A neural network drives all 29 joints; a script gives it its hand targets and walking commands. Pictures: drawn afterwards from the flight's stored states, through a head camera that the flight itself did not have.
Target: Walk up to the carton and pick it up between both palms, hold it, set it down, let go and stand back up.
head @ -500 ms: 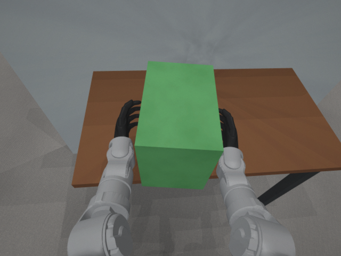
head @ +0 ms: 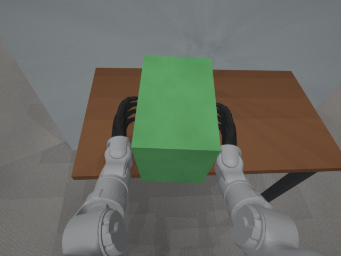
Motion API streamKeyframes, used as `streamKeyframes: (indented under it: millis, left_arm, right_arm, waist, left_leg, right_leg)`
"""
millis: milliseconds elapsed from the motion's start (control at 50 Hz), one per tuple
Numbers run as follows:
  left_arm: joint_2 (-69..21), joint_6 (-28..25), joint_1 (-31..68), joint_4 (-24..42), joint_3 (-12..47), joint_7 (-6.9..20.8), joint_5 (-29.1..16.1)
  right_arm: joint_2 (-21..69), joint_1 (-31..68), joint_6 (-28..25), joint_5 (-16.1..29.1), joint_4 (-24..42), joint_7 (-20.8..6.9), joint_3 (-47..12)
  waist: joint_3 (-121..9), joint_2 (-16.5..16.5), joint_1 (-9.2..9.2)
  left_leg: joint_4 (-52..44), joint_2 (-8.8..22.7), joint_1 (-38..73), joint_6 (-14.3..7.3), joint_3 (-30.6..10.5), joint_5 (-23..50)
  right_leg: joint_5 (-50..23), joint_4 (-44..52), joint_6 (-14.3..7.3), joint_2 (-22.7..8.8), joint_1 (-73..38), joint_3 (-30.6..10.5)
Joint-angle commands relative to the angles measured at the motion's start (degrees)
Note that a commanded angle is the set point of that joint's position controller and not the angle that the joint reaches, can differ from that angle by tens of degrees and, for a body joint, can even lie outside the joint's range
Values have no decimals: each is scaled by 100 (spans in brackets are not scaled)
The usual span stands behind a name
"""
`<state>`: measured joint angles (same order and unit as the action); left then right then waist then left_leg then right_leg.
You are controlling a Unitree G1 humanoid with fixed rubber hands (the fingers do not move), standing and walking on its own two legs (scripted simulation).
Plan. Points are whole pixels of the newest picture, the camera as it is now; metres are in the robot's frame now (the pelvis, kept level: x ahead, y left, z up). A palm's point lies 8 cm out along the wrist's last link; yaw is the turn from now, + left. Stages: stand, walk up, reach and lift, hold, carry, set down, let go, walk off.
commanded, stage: reach and lift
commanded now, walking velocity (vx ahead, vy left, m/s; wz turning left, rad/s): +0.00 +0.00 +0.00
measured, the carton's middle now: (174, 123) +0.44 +0.00 +0.02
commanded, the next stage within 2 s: none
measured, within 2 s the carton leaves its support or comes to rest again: neither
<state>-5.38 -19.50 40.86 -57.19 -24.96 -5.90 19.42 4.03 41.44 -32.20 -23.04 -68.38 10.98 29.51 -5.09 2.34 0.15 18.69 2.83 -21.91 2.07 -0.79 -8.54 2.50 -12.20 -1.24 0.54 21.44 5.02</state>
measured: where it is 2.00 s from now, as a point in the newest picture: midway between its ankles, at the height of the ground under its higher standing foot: outside the picture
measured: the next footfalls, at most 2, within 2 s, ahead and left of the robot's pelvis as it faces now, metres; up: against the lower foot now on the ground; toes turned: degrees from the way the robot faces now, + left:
none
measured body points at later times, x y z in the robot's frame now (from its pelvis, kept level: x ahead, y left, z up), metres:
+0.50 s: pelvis +0.01 +0.00 +0.00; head +0.03 +0.01 +0.45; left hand +0.42 +0.13 +0.08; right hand +0.41 -0.14 +0.07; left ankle -0.01 +0.14 -0.75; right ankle +0.02 -0.11 -0.75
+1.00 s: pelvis +0.00 +0.03 +0.00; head -0.04 +0.07 +0.45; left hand +0.39 +0.16 +0.17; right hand +0.38 -0.11 +0.15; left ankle -0.01 +0.14 -0.75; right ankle +0.02 -0.11 -0.75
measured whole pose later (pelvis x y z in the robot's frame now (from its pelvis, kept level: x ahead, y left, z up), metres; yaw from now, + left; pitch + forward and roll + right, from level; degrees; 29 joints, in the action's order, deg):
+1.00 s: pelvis +0.00 +0.03 +0.00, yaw +2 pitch -7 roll -2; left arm -5.4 28.9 38.2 -20.4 -15.3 -4.7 18.2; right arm 0.8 38.0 9.2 9.6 -39.6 13.1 3.6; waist 1.3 4.0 5.5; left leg 24.0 1.3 -3.4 0.2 -1.6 -14.0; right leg 6.9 -14.9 1.2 -1.0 1.3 5.7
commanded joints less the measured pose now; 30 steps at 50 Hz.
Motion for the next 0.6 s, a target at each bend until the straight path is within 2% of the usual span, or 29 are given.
streamKeyframes:
  millis: [0,80,140,200,320,380,440,580]
  left_arm:
    - [-3195,-228,3659,331,1904,559,319]
    - [-3261,-163,3732,352,2101,527,125]
    - [-3312,-141,3737,371,2317,515,-47]
    - [-3361,-121,3668,448,2492,503,-205]
    - [-3559,52,3576,803,3017,525,-594]
    - [-3674,377,3448,1029,3256,574,-777]
    - [-3849,826,3492,1532,3552,606,-991]
    - [-4067,2199,3840,3364,4293,585,-1400]
  right_arm:
    - [3199,3416,-324,-503,276,-762,-1922]
    - [3255,3654,-199,-255,570,-757,-2285]
    - [3311,3636,-76,-37,662,-734,-2609]
    - [3453,3655,79,307,909,-700,-3126]
    - [3795,3529,578,1054,1554,-549,-4107]
    - [3893,3550,992,1530,2069,-456,-4553]
    - [4012,3672,1508,2006,2697,-363,-4959]
    - [4003,3999,2751,3060,4215,-190,-5442]
  waist:
    - [-3419,-409,-5]
    - [-3817,-399,-111]
    - [-3925,-377,-53]
    - [-4044,-300,-106]
    - [-3926,-147,12]
    - [-3628,-39,68]
    - [-3386,30,150]
    - [-3051,-189,360]
  left_leg:
    - [-148,-272,393,39,648,953]
    - [-22,-289,466,19,613,1136]
    - [85,-296,467,11,542,1307]
    - [209,-327,483,-19,469,1560]
    - [358,-372,453,-72,236,1721]
    - [336,-398,531,-123,128,1578]
    - [336,-419,705,-133,36,1491]
    - [434,-477,1344,38,-154,1760]
  right_leg:
    - [-1515,-530,47,54,-2309,148]
    - [-1649,-608,64,91,-2290,108]
    - [-1993,-694,92,112,-2399,53]
    - [-2444,-819,139,135,-2610,-30]
    - [-2976,-973,262,133,-2906,-219]
    - [-2841,-912,310,117,-2951,-325]
    - [-2583,-831,328,133,-2942,-387]
    - [-2197,-738,321,166,-3005,-408]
